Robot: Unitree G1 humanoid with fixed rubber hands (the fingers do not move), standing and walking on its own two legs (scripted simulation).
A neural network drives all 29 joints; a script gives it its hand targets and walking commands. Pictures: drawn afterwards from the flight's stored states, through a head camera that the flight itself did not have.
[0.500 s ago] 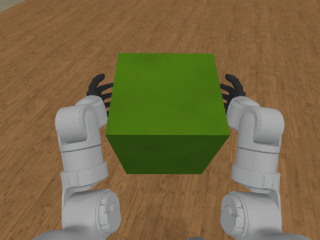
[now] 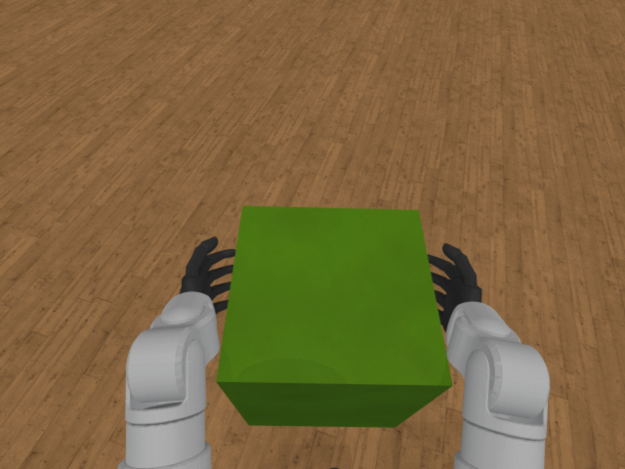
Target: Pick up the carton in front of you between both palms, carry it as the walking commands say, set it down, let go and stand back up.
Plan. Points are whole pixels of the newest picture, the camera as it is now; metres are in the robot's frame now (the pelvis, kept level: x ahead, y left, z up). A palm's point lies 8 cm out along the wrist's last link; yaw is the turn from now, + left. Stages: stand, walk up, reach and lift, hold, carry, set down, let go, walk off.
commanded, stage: carry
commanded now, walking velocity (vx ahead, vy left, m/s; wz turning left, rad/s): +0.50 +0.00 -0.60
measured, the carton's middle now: (326, 327) +0.29 +0.01 +0.01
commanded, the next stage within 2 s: none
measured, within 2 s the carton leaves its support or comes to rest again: neither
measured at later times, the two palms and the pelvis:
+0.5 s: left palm (266, 128) +0.58 +0.12 +0.10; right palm (452, 183) +0.47 -0.16 +0.11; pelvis +0.31 +0.06 +0.01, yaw -21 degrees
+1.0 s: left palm (364, 68) +0.83 -0.05 +0.08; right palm (514, 111) +0.71 -0.33 +0.08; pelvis +0.56 -0.10 +0.01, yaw -24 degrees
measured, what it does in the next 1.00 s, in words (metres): walks ahead, turning right: left foot, then right foot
